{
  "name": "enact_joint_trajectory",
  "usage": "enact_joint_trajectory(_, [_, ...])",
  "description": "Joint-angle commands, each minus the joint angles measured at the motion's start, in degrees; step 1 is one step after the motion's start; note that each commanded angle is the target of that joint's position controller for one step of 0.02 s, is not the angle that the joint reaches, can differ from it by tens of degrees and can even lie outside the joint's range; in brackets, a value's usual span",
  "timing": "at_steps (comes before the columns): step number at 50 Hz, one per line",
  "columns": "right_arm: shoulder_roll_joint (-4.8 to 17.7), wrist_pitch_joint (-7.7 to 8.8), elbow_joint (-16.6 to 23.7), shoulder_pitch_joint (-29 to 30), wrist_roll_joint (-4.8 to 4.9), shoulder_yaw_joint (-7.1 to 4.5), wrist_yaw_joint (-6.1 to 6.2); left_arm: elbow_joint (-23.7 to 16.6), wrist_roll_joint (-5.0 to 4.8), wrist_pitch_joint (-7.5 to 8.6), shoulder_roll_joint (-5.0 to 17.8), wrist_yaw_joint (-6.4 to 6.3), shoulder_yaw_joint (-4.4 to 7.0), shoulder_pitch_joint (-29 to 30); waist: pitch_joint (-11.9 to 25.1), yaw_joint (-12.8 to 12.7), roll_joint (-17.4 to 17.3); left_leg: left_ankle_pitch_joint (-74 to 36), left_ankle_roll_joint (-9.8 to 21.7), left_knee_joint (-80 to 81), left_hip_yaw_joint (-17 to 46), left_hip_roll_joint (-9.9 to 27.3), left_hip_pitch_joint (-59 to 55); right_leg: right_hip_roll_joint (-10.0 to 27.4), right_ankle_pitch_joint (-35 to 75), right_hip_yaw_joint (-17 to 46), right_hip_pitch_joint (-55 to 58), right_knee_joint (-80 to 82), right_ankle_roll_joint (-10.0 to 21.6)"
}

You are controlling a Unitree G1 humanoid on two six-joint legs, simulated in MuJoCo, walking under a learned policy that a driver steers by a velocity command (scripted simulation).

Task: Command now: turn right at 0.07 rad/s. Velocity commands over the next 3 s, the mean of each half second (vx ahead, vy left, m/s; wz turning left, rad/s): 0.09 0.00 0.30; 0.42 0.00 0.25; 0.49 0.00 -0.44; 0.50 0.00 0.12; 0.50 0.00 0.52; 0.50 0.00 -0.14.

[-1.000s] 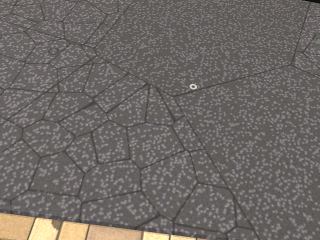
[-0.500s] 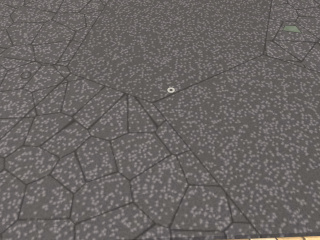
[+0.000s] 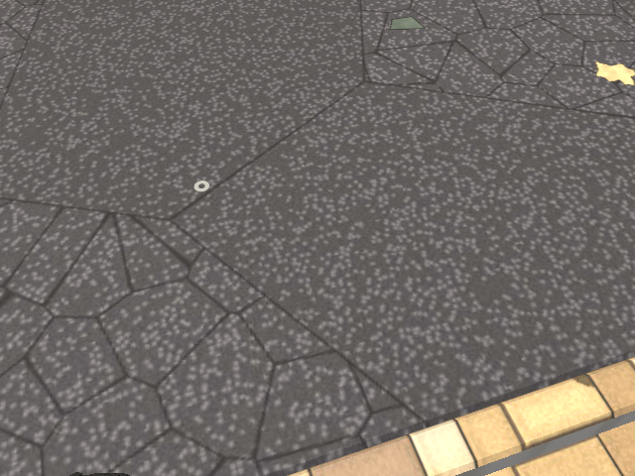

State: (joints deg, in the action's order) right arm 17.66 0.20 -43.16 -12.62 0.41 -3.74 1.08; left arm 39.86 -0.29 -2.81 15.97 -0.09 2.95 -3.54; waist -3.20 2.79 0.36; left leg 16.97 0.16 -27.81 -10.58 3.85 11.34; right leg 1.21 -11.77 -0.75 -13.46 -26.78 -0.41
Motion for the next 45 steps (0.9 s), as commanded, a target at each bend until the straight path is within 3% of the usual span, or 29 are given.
enact_joint_trajectory(1, [-0.23, 1.83, 2.24, -4.19, -2.7, 1.45, -1.34, -1.99, 2.25, 0.74, 8.22, -1.26, 1.2, -3.24, 12.61, 0.54, 9.65, 9.7, -1.9, -3.68, 6.14, 2.77, 9.49, 17.19, 39.78, 15.9, 19.36, 3.66, 11.91])
enact_joint_trajectory(2, [2.82, 1.33, 2.02, -1.12, -2.03, 0.92, -1.25, -1.62, 2.29, 1.43, 4.72, -0.79, 0.56, -1.27, 12.02, -1.37, 6.08, 11.72, -3.51, -4.15, 8.88, 3.19, 5.72, 16.41, 30.3, 13.77, 13.44, 4.53, 14.93])
enact_joint_trajectory(3, [4.34, 1.13, 2.46, 0.73, -1.14, 0.57, -1.33, -1.35, 2.19, 2.07, 4.77, -0.46, 0.53, 1.62, 9.25, -0.55, 6.16, 7.02, -3.36, -2.43, 8.9, 2.52, 5.54, 13.23, 24.09, 10.92, 11.38, 5.13, 12.86])
enact_joint_trajectory(5, [6.66, 0.45, 2.59, 2.79, -0.95, 0.15, -0.62, -0.69, 1.64, 2.8, 7.61, -0.49, 1.54, 2.85, 6.55, -1.14, 7.89, -3.63, -2.94, -0.33, 9.09, 1.56, 5.71, 10.19, 18.76, 8.1, 10.01, 5.5, 9.07])
enact_joint_trajectory(7, [8.9, -0.12, 2.49, 1.6, -0.44, -0.36, -0.33, 0.3, 1.13, 2.64, 8.89, -1.03, 2.17, 0.6, 4.86, -1.89, 6.4, -6.23, -2.2, -3.26, 8.56, 0.95, 6.22, 10.36, 18.0, 7.15, 8.55, 5.52, 8.56])
enact_joint_trajectory(9, [7.83, -0.69, 3.04, 2.22, 0.01, -0.49, -0.06, 1.13, 0.98, 2.38, 10.16, -1.71, 2.86, -1.72, 4.14, -3.03, 6.93, -0.02, -1.95, -9.35, 8.08, -0.36, 10.46, 13.37, 21.15, 8.5, 9.77, 5.59, 11.01])
enact_joint_trajectory(11, [7.11, -1.8, 3.8, 2.98, 0.4, -1.07, -0.05, 1.13, 1.34, 2.64, 10.57, -2.36, 3.27, -3.32, 4.42, -5.22, 8.46, 19.57, -3.07, -27.96, 10.38, -0.29, 18.24, 20.75, 27.77, 13.26, 10.94, 7.7, 17.13])
enact_joint_trajectory(12, [6.97, -2.4, 3.47, 1.79, 0.95, -1.66, -0.08, 1.11, 1.25, 2.92, 10.4, -2.49, 3.25, -3.04, 4.18, -4.61, 6.55, 21.64, -3.84, -35.96, 12.56, 0.12, 20.21, 22.3, 29.54, 12.85, 9.82, 8.26, 18.56])
enact_joint_trajectory(13, [6.33, -2.9, 3.08, 0.45, 1.27, -1.89, -0.01, 0.74, 0.98, 3.18, 9.74, -2.52, 3.12, -0.69, 3.53, -2.98, 5.17, 19.57, -4.22, -37.31, 13.84, 0.96, 20.54, 21.17, 26.93, 9.98, 8.17, 8.95, 17.6])
enact_joint_trajectory(14, [5.96, -3.18, 3.04, 0.33, 1.06, -1.89, 0.07, 0.54, 0.65, 3.48, 9.33, -2.45, 3.18, 0.59, 3.67, -2.44, 4.7, 15.47, -4.37, -35.39, 13.35, 1.99, 20.89, 19.79, 17.18, 7.84, 7.67, 10.92, 15.98])
enact_joint_trajectory(15, [3.33, -3.66, 1.81, -0.98, -2.75, -0.71, -1.77, 1.83, 3.07, 2.4, 5.54, -1.76, 1.38, -2.11, 2.47, -2.44, 2.41, 10.87, -2.79, -29.71, 10.7, 0.37, 16.71, 16.25, 12.42, 2.58, 6.38, 10.91, 13.25])
enact_joint_trajectory(16, [2.4, -3.73, 2.14, -0.15, -2.67, -0.51, -3.15, 1.84, 3.39, 2.15, 5.92, -1.26, 1.55, -1.93, 2.38, -3.18, 5.88, 9.16, -2.24, -25.62, 8.55, -0.37, 14.83, 14.18, 6.19, 0.38, 5.59, 11.61, 11.77])
enact_joint_trajectory(18, [3.3, -3.66, 3.8, 2.98, -1.63, -0.55, -4.94, 1.56, 3.36, 2.32, 8.23, -0.16, 2.09, -2.01, 3.33, -4.63, 8.18, 7.25, -0.97, -17.95, 6.65, -1.21, 10.76, 13.98, -1.39, -0.95, 5.7, 12.14, 10.15])
enact_joint_trajectory(20, [4.35, -3.3, 4.93, 3.85, -1.24, -0.74, -5.18, 1.86, 3.25, 2.72, 10.8, 0.69, 2.84, -3.42, 4.47, -4.7, 7.96, 6.81, 0.62, -11.53, 5.13, -2.56, 6.74, 15.58, -4.83, -0.55, 6.05, 11.3, 9.2])
enact_joint_trajectory(22, [4.24, -2.46, 3.11, -1.69, -2.19, -0.82, -4.79, 1.67, 2.08, 2.67, 11.11, 0.79, 3.0, -2.19, 4.57, -0.86, 5.56, 1.83, 2.82, -1.66, 3.29, -4.88, -3.0, 14.43, -11.44, -3.32, 0.63, 6.1, 6.83])
enact_joint_trajectory(23, [5.89, -1.74, 0.09, -8.57, -2.8, -1.52, -4.19, 1.41, 2.21, 2.57, 8.39, 0.79, 2.21, -2.18, 5.36, 1.6, -0.2, 4.18, 4.21, 2.59, 6.38, -5.47, -11.04, 11.26, -16.36, -6.88, -5.53, -3.36, 4.56])
enact_joint_trajectory(24, [12.24, -0.89, -0.72, -14.59, -2.98, -3.06, -3.32, -1.59, 2.79, 2.38, 2.52, 1.26, 0.28, 0.61, 4.74, 4.57, -17.64, 18.23, 9.07, 13.96, 30.26, 9.48, -16.07, 3.71, -24.27, -13.47, -19.36, -23.99, 0.26])
enact_joint_trajectory(25, [16.77, -0.41, 0.36, -14.67, -2.24, -3.84, -3.17, -4.33, 4.28, 2.18, 4.07, 1.18, 0.42, 3.78, 0.31, 4.27, -16.96, 21.42, 15.71, 20.69, 50.81, 17.44, -11.48, -2.43, -26.78, -3.12, -29.66, -31.62, -0.1])
enact_joint_trajectory(26, [13.49, -0.67, 0.86, -11.3, -1.88, -3.17, -2.98, -3.37, 3.83, 2.46, 7.05, 1.62, 1.14, 3.13, -2.8, 2.7, -8.55, 24.57, 16.36, 20.99, 46.17, 16.51, -10.11, 1.44, -19.59, 1.72, -30.56, -34.3, 0.49])
enact_joint_trajectory(27, [10.82, -0.77, 1.54, -7.91, -1.28, -2.31, -2.72, -2.02, 2.55, 3.14, 7.93, 2.27, 1.43, 0.84, -4.3, 0.28, -7.4, 22.16, 14.69, 20.87, 40.85, 13.37, -7.85, 2.66, -12.5, 1.76, -28.75, -32.99, 0.83])
enact_joint_trajectory(28, [9.21, -0.46, 2.1, -5.59, -1.0, -1.78, -2.42, -0.59, 2.39, 3.92, 8.37, 2.51, 1.62, -1.11, -4.25, -1.07, -6.58, 14.83, 12.89, 21.08, 36.22, 9.78, -8.4, 3.18, -7.91, 1.62, -26.91, -31.11, 0.66])
enact_joint_trajectory(30, [6.84, 0.96, 1.95, -6.0, -1.29, -0.94, -1.86, 1.28, 3.77, 3.99, 6.7, 2.38, 1.17, -3.85, 0.23, -1.43, -5.92, -5.06, 12.43, 17.67, 30.39, 6.69, -12.53, 2.55, -3.2, 0.13, -25.88, -36.81, -0.42])
enact_joint_trajectory(33, [7.11, 2.27, 0.52, -9.01, -0.81, -1.09, -1.82, 1.27, 3.69, 3.57, 5.47, 2.25, 0.74, -4.46, 2.16, -2.02, -3.55, -18.22, 13.08, 15.24, 26.45, 5.63, -13.36, 2.15, -1.22, -0.7, -27.12, -38.74, -1.68])
enact_joint_trajectory(35, [6.21, 2.54, -0.55, -11.72, -1.23, -0.83, -1.42, 1.14, 3.53, 3.13, 4.13, 2.21, 0.24, -3.6, 1.83, -1.04, -6.82, -18.81, 14.15, 15.41, 26.04, 5.44, -13.99, 1.83, -2.04, -2.57, -29.69, -41.75, -2.11])
enact_joint_trajectory(36, [5.46, 2.62, -1.14, -13.21, -1.4, -0.58, -1.23, 0.5, 3.5, 3.0, 4.25, 2.17, 0.14, -1.94, 0.56, -0.4, -6.46, -18.11, 14.79, 15.98, 26.63, 5.89, -14.48, 2.49, -2.54, -2.42, -32.64, -42.49, -2.17])
enact_joint_trajectory(38, [5.06, 2.8, -2.68, -16.54, -1.6, -0.37, -0.8, -1.09, 3.56, 3.06, 4.0, 2.2, -0.09, 2.02, -1.84, 0.82, -5.26, -18.8, 15.65, 16.84, 27.98, 7.25, -17.53, 3.2, -3.64, -2.68, -39.11, -43.37, -2.06])
enact_joint_trajectory(41, [6.18, 3.22, -4.93, -21.67, -2.3, -0.64, -0.12, -4.12, 3.36, 2.97, 3.15, 1.4, -0.17, 5.49, -3.28, 1.79, -6.74, -23.66, 18.19, 15.95, 30.21, 12.27, -27.89, 3.49, -13.65, -1.81, -58.23, -65.03, -0.02])
enact_joint_trajectory(43, [5.32, 3.46, -6.29, -20.81, -3.06, -0.4, 0.12, -8.6, 2.68, 2.75, 0.94, 0.24, -1.4, 10.75, -7.88, 0.82, -5.98, -22.5, 16.16, 16.59, 27.65, 13.89, -26.95, 3.73, -25.26, 0.93, -70.23, -78.36, 3.27])
enact_joint_trajectory(45, [3.33, 3.82, -7.99, -20.25, -3.03, 0.66, 0.06, -12.98, 1.93, 2.92, -0.55, -0.25, -3.25, 15.35, -10.18, 0.01, -3.78, -21.24, 11.85, 20.96, 21.44, 11.13, -22.1, 3.79, -29.66, -1.52, -70.86, -72.78, 5.93])
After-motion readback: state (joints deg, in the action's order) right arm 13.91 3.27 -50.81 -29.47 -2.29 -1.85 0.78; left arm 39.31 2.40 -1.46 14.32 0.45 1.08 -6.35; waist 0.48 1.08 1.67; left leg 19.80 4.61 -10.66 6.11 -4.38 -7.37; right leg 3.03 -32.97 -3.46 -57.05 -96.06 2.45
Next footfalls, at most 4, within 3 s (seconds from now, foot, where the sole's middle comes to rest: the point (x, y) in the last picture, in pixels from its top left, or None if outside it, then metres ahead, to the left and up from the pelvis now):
0.46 left None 0.02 0.11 -0.77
1.04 right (279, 450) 0.48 0.08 -0.67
1.58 left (220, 292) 0.84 0.21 -0.67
2.08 right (296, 204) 1.10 0.03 -0.67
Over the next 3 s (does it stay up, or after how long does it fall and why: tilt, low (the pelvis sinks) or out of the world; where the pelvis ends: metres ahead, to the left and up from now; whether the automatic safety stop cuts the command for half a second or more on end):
stays up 1.36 0.33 0.10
